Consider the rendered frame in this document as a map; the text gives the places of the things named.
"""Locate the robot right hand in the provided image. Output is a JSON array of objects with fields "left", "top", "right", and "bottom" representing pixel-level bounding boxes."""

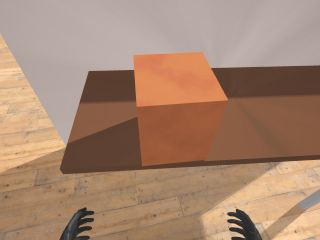
[{"left": 227, "top": 209, "right": 263, "bottom": 240}]

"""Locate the table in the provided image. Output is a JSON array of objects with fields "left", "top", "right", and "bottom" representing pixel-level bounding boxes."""
[{"left": 60, "top": 65, "right": 320, "bottom": 210}]

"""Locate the carton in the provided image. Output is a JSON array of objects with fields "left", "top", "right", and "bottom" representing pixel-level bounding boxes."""
[{"left": 133, "top": 52, "right": 228, "bottom": 166}]

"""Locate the robot left hand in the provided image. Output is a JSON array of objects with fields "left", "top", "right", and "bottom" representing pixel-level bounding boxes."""
[{"left": 59, "top": 207, "right": 95, "bottom": 240}]

